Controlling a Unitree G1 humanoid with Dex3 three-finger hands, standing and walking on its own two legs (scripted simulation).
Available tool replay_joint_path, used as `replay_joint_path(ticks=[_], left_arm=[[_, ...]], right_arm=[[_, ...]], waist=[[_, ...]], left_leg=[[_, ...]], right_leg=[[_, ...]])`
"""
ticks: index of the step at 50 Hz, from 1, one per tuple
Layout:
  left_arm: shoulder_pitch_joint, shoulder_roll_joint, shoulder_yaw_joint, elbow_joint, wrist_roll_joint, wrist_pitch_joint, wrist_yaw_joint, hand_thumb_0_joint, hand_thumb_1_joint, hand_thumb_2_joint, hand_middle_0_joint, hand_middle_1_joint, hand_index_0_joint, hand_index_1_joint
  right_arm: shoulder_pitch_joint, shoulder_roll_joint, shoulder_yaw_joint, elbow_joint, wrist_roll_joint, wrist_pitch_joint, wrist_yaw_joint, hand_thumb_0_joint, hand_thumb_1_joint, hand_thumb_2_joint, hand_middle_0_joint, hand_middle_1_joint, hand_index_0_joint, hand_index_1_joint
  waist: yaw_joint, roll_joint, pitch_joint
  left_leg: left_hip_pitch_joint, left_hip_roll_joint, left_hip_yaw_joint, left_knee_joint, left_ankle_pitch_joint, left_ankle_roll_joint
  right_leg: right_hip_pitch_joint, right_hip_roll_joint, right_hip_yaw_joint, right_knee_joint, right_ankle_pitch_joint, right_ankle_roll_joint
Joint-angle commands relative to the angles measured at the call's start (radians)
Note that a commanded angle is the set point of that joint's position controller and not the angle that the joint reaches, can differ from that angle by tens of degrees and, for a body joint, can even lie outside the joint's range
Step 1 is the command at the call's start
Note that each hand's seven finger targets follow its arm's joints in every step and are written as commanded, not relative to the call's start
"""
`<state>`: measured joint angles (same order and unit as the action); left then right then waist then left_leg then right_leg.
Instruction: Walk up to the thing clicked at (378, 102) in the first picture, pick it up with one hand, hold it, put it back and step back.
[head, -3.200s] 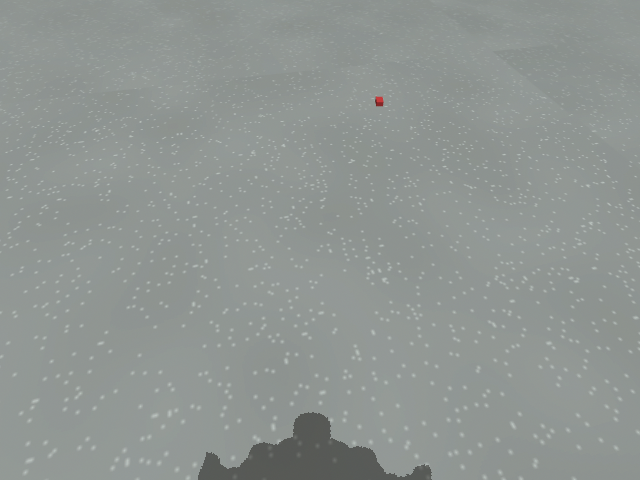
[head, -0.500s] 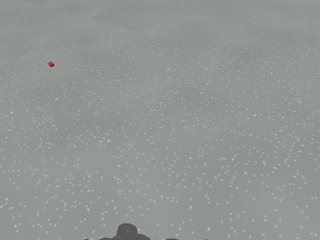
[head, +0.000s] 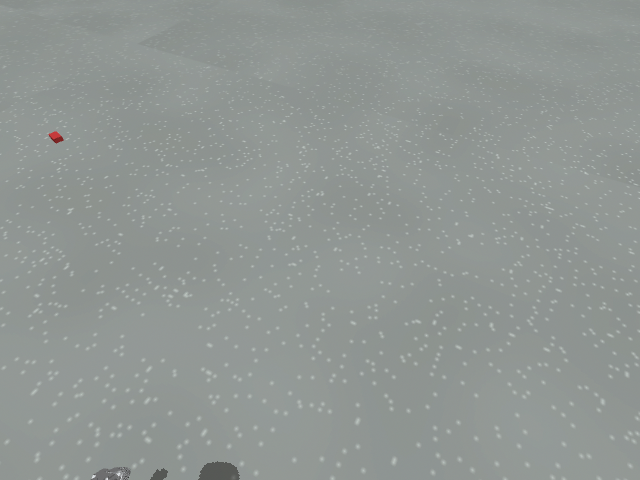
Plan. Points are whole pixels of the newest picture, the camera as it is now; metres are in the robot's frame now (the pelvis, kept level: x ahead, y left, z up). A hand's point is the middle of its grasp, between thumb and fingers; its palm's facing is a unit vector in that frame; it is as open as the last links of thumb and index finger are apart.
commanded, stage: walk up
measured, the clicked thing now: (56, 137) +1.81 +1.44 -0.76
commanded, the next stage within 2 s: stand in 0.04 s
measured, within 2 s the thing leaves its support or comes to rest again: neither
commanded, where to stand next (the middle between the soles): +0.05 +0.01 m, yaw +3 degrees
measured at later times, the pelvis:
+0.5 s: pelvis -0.01 +0.00 +0.01, yaw +1 degrees
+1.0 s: pelvis -0.01 +0.01 +0.01, yaw +2 degrees
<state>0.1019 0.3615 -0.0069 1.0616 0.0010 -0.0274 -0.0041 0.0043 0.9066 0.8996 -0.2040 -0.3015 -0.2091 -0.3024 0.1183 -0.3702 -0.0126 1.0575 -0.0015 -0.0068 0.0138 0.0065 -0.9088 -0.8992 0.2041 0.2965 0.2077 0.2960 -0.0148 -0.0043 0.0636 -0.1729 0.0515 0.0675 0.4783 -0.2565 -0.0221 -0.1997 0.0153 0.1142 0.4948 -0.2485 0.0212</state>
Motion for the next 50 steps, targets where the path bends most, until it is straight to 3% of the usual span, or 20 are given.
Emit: replay_joint_path(ticks=[1, 3, 5, 9, 16, 21, 23, 28, 29, 32, 35, 38, 40, 44, 50], left_arm=[[-0.037, 0.210, 0.050, -0.029, -0.001, -0.021, 0.018, 0.000, 0.900, 0.900, -0.200, -0.300, -0.200, -0.300], [-0.061, 0.207, 0.042, -0.025, 0.003, -0.018, 0.013, 0.000, 0.900, 0.900, -0.200, -0.300, -0.200, -0.300], [-0.048, 0.210, 0.041, -0.013, 0.003, -0.016, 0.013, 0.000, 0.900, 0.900, -0.200, -0.300, -0.200, -0.300], [-0.064, 0.210, 0.040, 0.001, 0.004, -0.007, 0.014, 0.000, 0.900, 0.900, -0.200, -0.300, -0.200, -0.300], [-0.065, 0.214, 0.042, 0.010, 0.006, -0.009, 0.013, 0.000, 0.900, 0.900, -0.200, -0.300, -0.200, -0.300], [-0.059, 0.217, 0.043, 0.013, 0.009, -0.008, 0.012, 0.000, 0.900, 0.900, -0.200, -0.300, -0.200, -0.300], [-0.054, 0.216, 0.043, 0.014, 0.008, -0.010, 0.011, 0.000, 0.900, 0.900, -0.200, -0.300, -0.200, -0.300], [-0.048, 0.214, 0.044, 0.013, 0.007, -0.008, 0.009, 0.000, 0.900, 0.900, -0.200, -0.300, -0.200, -0.300], [-0.045, 0.212, 0.044, 0.009, 0.008, -0.009, 0.009, 0.000, 0.900, 0.900, -0.200, -0.300, -0.200, -0.300], [-0.028, 0.204, 0.043, 0.018, 0.009, -0.004, 0.007, 0.000, 0.900, 0.900, -0.200, -0.300, -0.200, -0.300], [-0.031, 0.209, 0.043, 0.011, 0.008, -0.007, 0.008, 0.000, 0.900, 0.900, -0.200, -0.300, -0.200, -0.300], [-0.020, 0.206, 0.042, 0.012, 0.008, -0.004, 0.008, 0.000, 0.900, 0.900, -0.200, -0.300, -0.200, -0.300], [-0.024, 0.211, 0.044, 0.010, 0.008, -0.002, 0.008, 0.000, 0.900, 0.900, -0.200, -0.300, -0.200, -0.300], [-0.014, 0.210, 0.041, 0.008, 0.008, -0.006, 0.010, 0.000, 0.900, 0.900, -0.200, -0.300, -0.200, -0.300], [-0.015, 0.214, 0.041, 0.003, 0.006, -0.003, 0.012, 0.000, 0.900, 0.900, -0.200, -0.300, -0.200, -0.300]], right_arm=[[-0.061, -0.214, -0.047, -0.048, -0.001, -0.026, -0.008, 0.000, -0.900, -0.900, 0.200, 0.300, 0.200, 0.300], [-0.065, -0.209, -0.043, -0.043, 0.001, -0.025, -0.014, 0.000, -0.900, -0.900, 0.200, 0.300, 0.200, 0.300], [-0.073, -0.210, -0.042, -0.027, 0.001, -0.025, -0.016, 0.000, -0.900, -0.900, 0.200, 0.300, 0.200, 0.300], [-0.084, -0.202, -0.039, -0.009, -0.001, -0.020, -0.016, 0.000, -0.900, -0.900, 0.200, 0.300, 0.200, 0.300], [-0.085, -0.201, -0.041, 0.011, -0.006, -0.018, -0.011, 0.000, -0.900, -0.900, 0.200, 0.300, 0.200, 0.300], [-0.081, -0.200, -0.044, 0.021, -0.009, -0.016, -0.007, 0.000, -0.900, -0.900, 0.200, 0.300, 0.200, 0.300], [-0.079, -0.197, -0.045, 0.020, -0.008, -0.019, -0.007, 0.000, -0.900, -0.900, 0.200, 0.300, 0.200, 0.300], [-0.069, -0.196, -0.044, 0.027, -0.012, -0.021, -0.007, 0.000, -0.900, -0.900, 0.200, 0.300, 0.200, 0.300], [-0.080, -0.202, -0.046, 0.023, -0.012, -0.022, -0.007, 0.000, -0.900, -0.900, 0.200, 0.300, 0.200, 0.300], [-0.073, -0.202, -0.045, 0.027, -0.010, -0.022, -0.009, 0.000, -0.900, -0.900, 0.200, 0.300, 0.200, 0.300], [-0.061, -0.200, -0.046, 0.027, -0.010, -0.023, -0.009, 0.000, -0.900, -0.900, 0.200, 0.300, 0.200, 0.300], [-0.067, -0.205, -0.047, 0.029, -0.010, -0.020, -0.010, 0.000, -0.900, -0.900, 0.200, 0.300, 0.200, 0.300], [-0.058, -0.201, -0.045, 0.027, -0.010, -0.019, -0.010, 0.000, -0.900, -0.900, 0.200, 0.300, 0.200, 0.300], [-0.053, -0.199, -0.045, 0.025, -0.007, -0.023, -0.009, 0.000, -0.900, -0.900, 0.200, 0.300, 0.200, 0.300], [-0.053, -0.197, -0.042, 0.024, -0.005, -0.020, -0.011, 0.000, -0.900, -0.900, 0.200, 0.300, 0.200, 0.300]], waist=[[0.010, 0.023, -0.114], [-0.004, -0.008, -0.122], [-0.002, -0.009, -0.118], [-0.001, -0.012, -0.089], [-0.002, 0.001, -0.081], [0.001, -0.005, -0.053], [0.000, -0.007, -0.083], [0.003, 0.012, -0.058], [0.006, 0.019, -0.080], [0.008, 0.023, -0.062], [0.004, -0.002, -0.079], [0.009, 0.014, -0.058], [0.005, 0.014, -0.058], [0.002, -0.001, -0.099], [0.002, -0.003, -0.091]], left_leg=[[0.078, 0.095, -0.086, -0.104, 0.122, 0.069], [0.095, 0.088, -0.100, -0.117, 0.232, 0.046], [0.130, 0.088, -0.097, -0.120, 0.248, 0.041], [0.126, 0.086, -0.102, -0.161, 0.154, 0.035], [0.112, 0.085, -0.103, -0.188, 0.090, 0.034], [0.090, 0.080, -0.112, -0.201, 0.011, 0.035], [0.111, 0.087, -0.113, -0.201, 0.061, 0.036], [0.063, 0.084, -0.125, -0.225, -0.003, 0.035], [0.080, 0.089, -0.122, -0.213, 0.048, 0.039], [0.066, 0.092, -0.136, -0.234, -0.010, 0.037], [0.076, 0.086, -0.125, -0.215, 0.066, 0.037], [0.064, 0.086, -0.134, -0.226, -0.006, 0.040], [0.052, 0.086, -0.134, -0.232, 0.005, 0.040], [0.101, 0.086, -0.123, -0.198, 0.131, 0.040], [0.106, 0.085, -0.118, -0.195, 0.152, 0.040]], right_leg=[[0.008, -0.088, 0.060, -0.073, 0.258, -0.058], [0.043, -0.114, 0.054, -0.105, 0.367, -0.044], [0.027, -0.111, 0.051, -0.118, 0.377, -0.041], [0.015, -0.110, 0.050, -0.166, 0.247, -0.037], [0.017, -0.115, 0.048, -0.203, 0.182, -0.035], [-0.010, -0.115, 0.055, -0.237, 0.052, -0.034], [0.009, -0.120, 0.051, -0.219, 0.126, -0.037], [0.008, -0.113, 0.044, -0.221, 0.066, -0.033], [0.028, -0.120, 0.042, -0.212, 0.133, -0.035], [0.013, -0.108, 0.034, -0.204, 0.092, -0.034], [0.027, -0.117, 0.034, -0.200, 0.132, -0.034], [0.011, -0.114, 0.038, -0.211, 0.087, -0.036], [0.020, -0.115, 0.034, -0.203, 0.101, -0.038], [0.033, -0.122, 0.028, -0.187, 0.181, -0.036], [0.035, -0.124, 0.024, -0.185, 0.204, -0.035]])
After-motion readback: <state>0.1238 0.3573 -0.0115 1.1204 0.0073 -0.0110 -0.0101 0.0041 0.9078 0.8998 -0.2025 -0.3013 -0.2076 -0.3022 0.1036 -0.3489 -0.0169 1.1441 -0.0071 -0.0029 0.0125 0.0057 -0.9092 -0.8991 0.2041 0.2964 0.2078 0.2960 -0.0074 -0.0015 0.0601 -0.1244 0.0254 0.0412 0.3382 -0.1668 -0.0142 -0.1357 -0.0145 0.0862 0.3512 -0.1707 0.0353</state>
